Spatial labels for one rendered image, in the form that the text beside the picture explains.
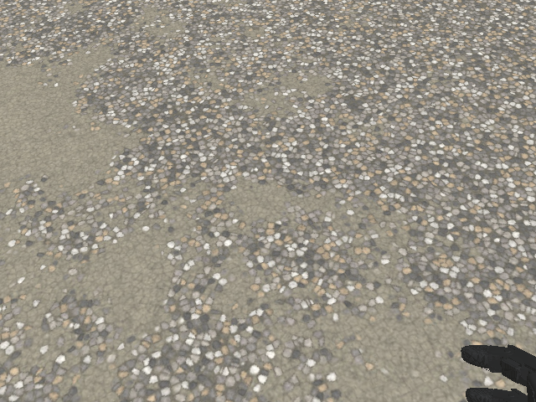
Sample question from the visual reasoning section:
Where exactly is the robot right hand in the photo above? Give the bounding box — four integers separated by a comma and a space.
461, 344, 536, 402

